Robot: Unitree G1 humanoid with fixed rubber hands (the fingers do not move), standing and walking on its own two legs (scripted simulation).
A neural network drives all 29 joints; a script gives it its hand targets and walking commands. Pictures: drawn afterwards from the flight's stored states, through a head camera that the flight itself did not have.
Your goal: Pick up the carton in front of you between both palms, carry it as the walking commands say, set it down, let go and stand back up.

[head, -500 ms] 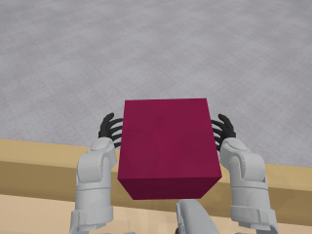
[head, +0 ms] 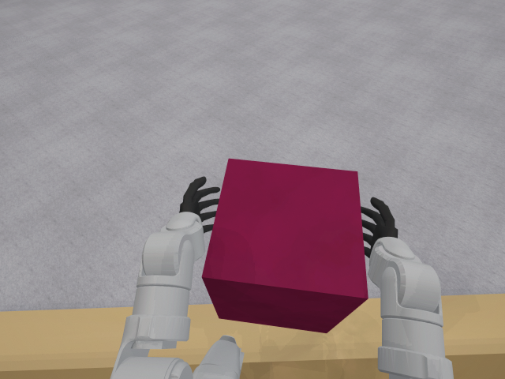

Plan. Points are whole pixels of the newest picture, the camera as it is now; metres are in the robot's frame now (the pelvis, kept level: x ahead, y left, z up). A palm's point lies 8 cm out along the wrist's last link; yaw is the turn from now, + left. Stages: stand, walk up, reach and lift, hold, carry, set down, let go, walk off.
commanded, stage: carry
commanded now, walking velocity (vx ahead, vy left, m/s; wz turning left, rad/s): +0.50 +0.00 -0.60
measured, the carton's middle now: (281, 252) +0.32 +0.02 -0.01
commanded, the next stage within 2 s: none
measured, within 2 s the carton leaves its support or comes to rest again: neither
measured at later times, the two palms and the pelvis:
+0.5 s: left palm (237, 154) +0.64 +0.16 -0.08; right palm (353, 166) +0.62 -0.14 -0.07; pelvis +0.31 +0.04 -0.17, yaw -1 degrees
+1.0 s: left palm (230, 137) +0.94 +0.25 -0.28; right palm (306, 131) +1.02 -0.04 -0.29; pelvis +0.67 +0.03 -0.36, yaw +11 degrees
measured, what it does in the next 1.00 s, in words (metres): goes down: left foot 0.16 m lower, then right foot 0.16 m lower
